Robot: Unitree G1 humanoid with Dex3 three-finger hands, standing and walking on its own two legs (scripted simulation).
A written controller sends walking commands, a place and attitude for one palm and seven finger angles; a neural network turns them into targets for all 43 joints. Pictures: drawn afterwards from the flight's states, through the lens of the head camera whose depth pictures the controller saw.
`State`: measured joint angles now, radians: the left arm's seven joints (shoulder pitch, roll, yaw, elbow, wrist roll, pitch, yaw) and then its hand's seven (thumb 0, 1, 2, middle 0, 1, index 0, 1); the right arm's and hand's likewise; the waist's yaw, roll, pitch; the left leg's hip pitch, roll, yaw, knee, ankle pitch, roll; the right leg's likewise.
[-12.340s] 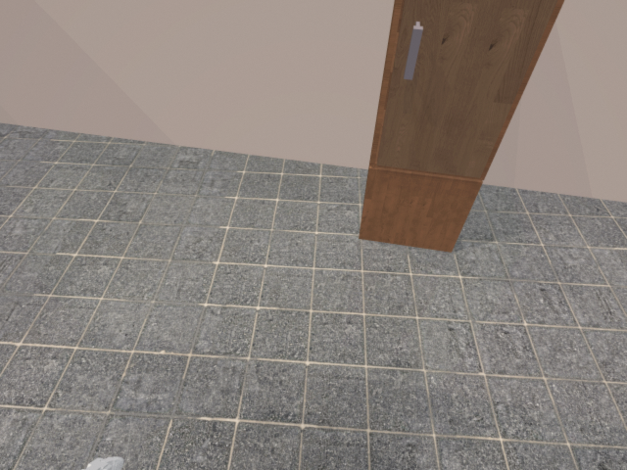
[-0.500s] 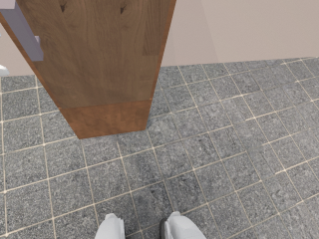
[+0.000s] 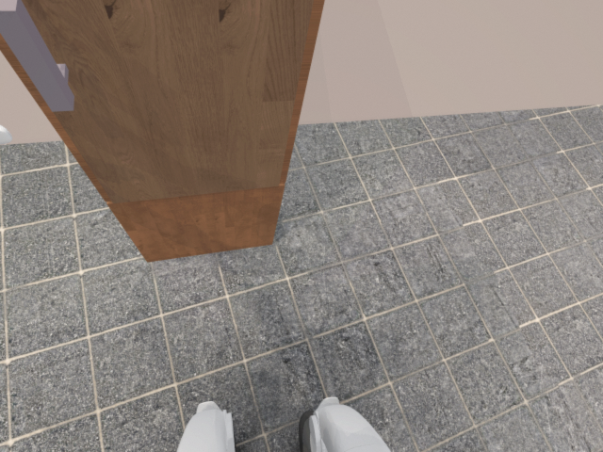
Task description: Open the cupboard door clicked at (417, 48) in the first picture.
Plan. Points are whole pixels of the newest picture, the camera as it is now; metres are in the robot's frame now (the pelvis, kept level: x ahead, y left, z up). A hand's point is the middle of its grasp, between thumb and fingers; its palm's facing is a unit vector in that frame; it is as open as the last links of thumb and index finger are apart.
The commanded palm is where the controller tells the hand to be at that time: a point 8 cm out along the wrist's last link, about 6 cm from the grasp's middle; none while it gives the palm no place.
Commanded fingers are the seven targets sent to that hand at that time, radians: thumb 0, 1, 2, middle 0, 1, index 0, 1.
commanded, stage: slide the fingers in behind the handle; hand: left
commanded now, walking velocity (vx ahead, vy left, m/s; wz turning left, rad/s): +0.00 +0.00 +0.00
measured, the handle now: (38, 46) +0.57 +0.26 +0.12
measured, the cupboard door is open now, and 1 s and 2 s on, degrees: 0 0 0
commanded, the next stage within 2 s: close the thumb around the handle in 1.50 s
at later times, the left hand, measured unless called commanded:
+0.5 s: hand (12, 77) +0.52 +0.27 +0.12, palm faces +0.10 -1.00 +0.00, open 14.0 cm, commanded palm +0.50 +0.31 +0.11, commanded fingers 0.00 -0.50 0.30 -0.30 -1.20 -0.30 -1.20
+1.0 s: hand (51, 81) +0.52 +0.23 +0.12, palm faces +0.10 -0.99 -0.01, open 14.0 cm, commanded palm +0.50 +0.27 +0.11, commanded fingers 0.00 -0.50 0.30 -0.30 -1.20 -0.30 -1.20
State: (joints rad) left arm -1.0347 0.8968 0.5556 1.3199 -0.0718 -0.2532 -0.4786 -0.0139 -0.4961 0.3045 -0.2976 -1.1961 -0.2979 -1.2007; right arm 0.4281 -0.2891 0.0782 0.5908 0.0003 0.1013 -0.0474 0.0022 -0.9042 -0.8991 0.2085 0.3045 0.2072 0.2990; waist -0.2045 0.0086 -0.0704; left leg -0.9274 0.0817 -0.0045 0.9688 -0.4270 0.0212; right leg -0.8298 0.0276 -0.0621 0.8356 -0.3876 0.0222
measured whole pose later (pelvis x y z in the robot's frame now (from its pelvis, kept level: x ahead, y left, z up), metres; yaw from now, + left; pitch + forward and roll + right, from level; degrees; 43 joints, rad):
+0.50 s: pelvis +0.00 +0.00 +0.00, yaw +0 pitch +21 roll -5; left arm -1.01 0.76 0.50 1.26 -0.07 -0.27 -0.37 -0.01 -0.50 0.30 -0.30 -1.20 -0.30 -1.20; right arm 0.45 -0.27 0.06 0.61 -0.01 0.09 -0.03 0.00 -0.90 -0.90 0.21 0.30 0.21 0.30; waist -0.20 0.02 -0.08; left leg -0.89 0.08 0.00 0.94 -0.42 0.02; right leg -0.80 0.02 -0.05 0.82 -0.39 0.02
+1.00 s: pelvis +0.00 -0.01 +0.00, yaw +1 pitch +19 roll -4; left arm -1.01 0.67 0.45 1.27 -0.07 -0.30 -0.29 -0.01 -0.50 0.30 -0.30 -1.20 -0.30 -1.20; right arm 0.42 -0.28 0.05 0.62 -0.01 0.07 -0.02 0.00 -0.91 -0.90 0.21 0.30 0.21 0.30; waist -0.19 0.02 -0.08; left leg -0.86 0.07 0.00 0.93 -0.41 0.00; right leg -0.78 0.02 -0.06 0.84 -0.39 0.01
